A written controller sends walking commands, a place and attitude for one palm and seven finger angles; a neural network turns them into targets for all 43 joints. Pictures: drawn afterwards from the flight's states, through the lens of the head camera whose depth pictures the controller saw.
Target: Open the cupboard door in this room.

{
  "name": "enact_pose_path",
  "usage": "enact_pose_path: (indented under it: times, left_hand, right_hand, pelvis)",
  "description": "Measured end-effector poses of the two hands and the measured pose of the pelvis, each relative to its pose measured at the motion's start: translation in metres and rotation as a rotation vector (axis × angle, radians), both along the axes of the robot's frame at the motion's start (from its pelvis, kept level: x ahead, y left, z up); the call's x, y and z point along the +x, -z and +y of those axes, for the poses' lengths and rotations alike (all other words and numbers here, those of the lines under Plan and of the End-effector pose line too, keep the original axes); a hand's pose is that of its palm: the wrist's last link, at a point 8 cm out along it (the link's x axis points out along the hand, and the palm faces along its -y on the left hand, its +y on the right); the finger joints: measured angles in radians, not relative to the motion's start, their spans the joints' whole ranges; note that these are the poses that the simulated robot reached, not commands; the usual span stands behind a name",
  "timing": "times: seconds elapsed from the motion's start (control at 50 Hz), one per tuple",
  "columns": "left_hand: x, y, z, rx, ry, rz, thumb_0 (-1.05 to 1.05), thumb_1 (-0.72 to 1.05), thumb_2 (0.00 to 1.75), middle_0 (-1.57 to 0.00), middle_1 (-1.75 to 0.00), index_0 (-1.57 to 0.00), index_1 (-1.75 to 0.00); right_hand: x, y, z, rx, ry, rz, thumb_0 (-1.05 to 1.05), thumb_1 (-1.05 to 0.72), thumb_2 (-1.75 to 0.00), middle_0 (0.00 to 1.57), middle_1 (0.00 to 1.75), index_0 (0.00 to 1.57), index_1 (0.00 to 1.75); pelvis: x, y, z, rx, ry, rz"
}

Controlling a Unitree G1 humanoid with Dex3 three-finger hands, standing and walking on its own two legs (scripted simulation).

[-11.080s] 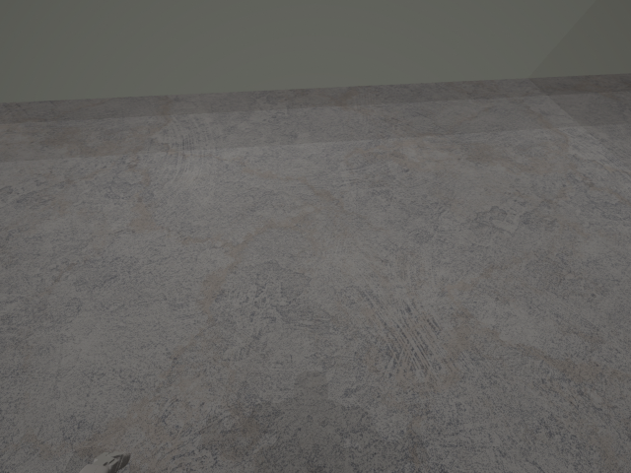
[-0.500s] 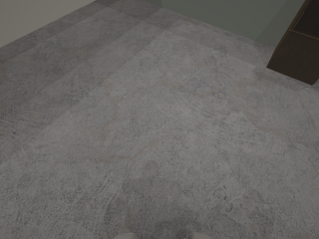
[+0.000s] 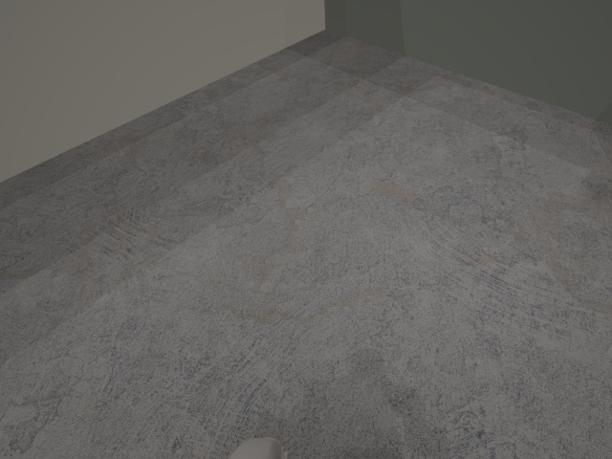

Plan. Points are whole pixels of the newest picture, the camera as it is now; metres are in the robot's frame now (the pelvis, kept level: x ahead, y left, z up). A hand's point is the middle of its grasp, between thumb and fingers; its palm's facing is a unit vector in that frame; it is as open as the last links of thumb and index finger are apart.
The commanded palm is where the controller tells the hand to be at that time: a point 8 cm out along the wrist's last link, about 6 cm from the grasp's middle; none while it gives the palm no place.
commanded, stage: turn or walk to find it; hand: left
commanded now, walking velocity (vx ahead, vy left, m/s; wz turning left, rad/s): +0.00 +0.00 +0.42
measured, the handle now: out of the picture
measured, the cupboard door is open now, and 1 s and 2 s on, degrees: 0 0 0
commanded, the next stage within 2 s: none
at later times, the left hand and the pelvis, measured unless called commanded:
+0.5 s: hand out of the picture -0.04 +0.27 -0.18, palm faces +0.27 -0.93 -0.24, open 7.4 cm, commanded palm none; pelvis -0.02 +0.05 +0.00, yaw +13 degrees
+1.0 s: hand out of the picture +0.00 +0.20 -0.14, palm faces +0.42 -0.86 -0.28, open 7.4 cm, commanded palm none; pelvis -0.01 -0.01 +0.00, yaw +27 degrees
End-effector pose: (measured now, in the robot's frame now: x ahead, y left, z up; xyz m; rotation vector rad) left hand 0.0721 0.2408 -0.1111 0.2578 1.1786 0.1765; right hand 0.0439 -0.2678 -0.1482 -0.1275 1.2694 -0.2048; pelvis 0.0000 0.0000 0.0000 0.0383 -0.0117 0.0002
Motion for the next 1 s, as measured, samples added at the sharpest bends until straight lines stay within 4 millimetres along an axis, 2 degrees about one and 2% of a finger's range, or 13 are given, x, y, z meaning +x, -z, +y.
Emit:
enact_pose_path:
  times: [0.1,0.18,0.26,0.34,0.4,0.5,0.6,0.7,0.82,0.88,1.0]
  left_hand:
    - [-0.034,0.005,-0.004,-0.019,-0.075,0.044,0.0,0.9,0.9,-0.2,-0.3,-0.2,-0.3]
    - [-0.064,0.014,0.0,-0.042,-0.138,0.086,0.0,0.9,0.9,-0.2,-0.3,-0.2,-0.3]
    - [-0.099,0.027,0.013,-0.067,-0.203,0.141,0.0,0.9,0.9,-0.21,-0.3,-0.2,-0.3]
    - [-0.132,0.047,0.037,-0.088,-0.274,0.196,0.0,0.9,0.9,-0.21,-0.3,-0.2,-0.3]
    - [-0.144,0.047,0.052,-0.085,-0.304,0.231,0.0,0.91,0.9,-0.2,-0.3,-0.2,-0.3]
    - [-0.134,0.035,0.069,-0.079,-0.328,0.174,0.0,0.91,0.9,-0.2,-0.3,-0.2,-0.29]
    - [-0.109,0.025,0.077,-0.055,-0.329,0.081,0.0,0.91,0.9,-0.2,-0.3,-0.2,-0.29]
    - [-0.08,0.017,0.07,-0.034,-0.32,0.004,0.0,0.91,0.9,-0.2,-0.3,-0.2,-0.29]
    - [-0.056,0.007,0.043,0.002,-0.32,-0.083,0.0,0.91,0.9,-0.2,-0.3,-0.2,-0.29]
    - [-0.062,0.0,0.026,0.016,-0.334,-0.097,0.0,0.91,0.9,-0.2,-0.3,-0.2,-0.3]
    - [-0.101,-0.006,-0.001,0.005,-0.432,-0.049,0.0,0.9,0.9,-0.2,-0.3,-0.2,-0.3]
  right_hand:
    - [0.006,-0.002,0.0,-0.006,-0.071,0.045,0.0,-0.91,-0.9,0.2,0.3,0.2,0.3]
    - [0.017,-0.003,0.011,-0.015,-0.139,0.081,0.0,-0.91,-0.9,0.2,0.3,0.2,0.3]
    - [0.042,-0.006,0.035,-0.031,-0.216,0.057,0.01,-0.91,-0.9,0.2,0.3,0.2,0.3]
    - [0.07,-0.01,0.065,-0.055,-0.287,-0.024,0.01,-0.91,-0.9,0.2,0.3,0.2,0.3]
    - [0.08,-0.022,0.085,-0.058,-0.318,-0.069,0.0,-0.91,-0.9,0.2,0.3,0.2,0.3]
    - [0.084,-0.032,0.102,-0.06,-0.348,-0.085,0.0,-0.9,-0.9,0.21,0.3,0.2,0.3]
    - [0.076,-0.029,0.103,-0.043,-0.36,-0.064,0.0,-0.9,-0.9,0.21,0.3,0.2,0.3]
    - [0.061,-0.018,0.089,-0.027,-0.356,-0.012,0.0,-0.9,-0.9,0.21,0.3,0.2,0.3]
    - [0.048,0.007,0.055,0.001,-0.358,0.068,0.0,-0.9,-0.9,0.21,0.3,0.2,0.3]
    - [0.049,0.013,0.042,0.009,-0.372,0.099,0.01,-0.9,-0.9,0.21,0.3,0.2,0.3]
    - [0.064,0.009,0.03,0.01,-0.439,0.121,0.01,-0.91,-0.9,0.2,0.3,0.2,0.3]
  pelvis:
    - [-0.003,-0.002,-0.003,-0.003,-0.063,0.009]
    - [-0.006,0.0,0.002,-0.008,-0.107,0.019]
    - [-0.011,0.004,0.014,-0.022,-0.144,0.026]
    - [-0.016,0.014,0.032,-0.035,-0.185,0.025]
    - [-0.017,0.009,0.04,-0.04,-0.194,0.016]
    - [-0.019,-0.001,0.049,-0.064,-0.233,0.014]
    - [-0.02,-0.004,0.048,-0.058,-0.269,0.012]
    - [-0.019,-0.002,0.037,-0.045,-0.31,0.013]
    - [-0.013,0.008,0.011,-0.019,-0.368,0.022]
    - [-0.013,0.007,0.0,-0.014,-0.408,0.01]
    - [-0.013,-0.001,-0.012,0.004,-0.477,-0.002]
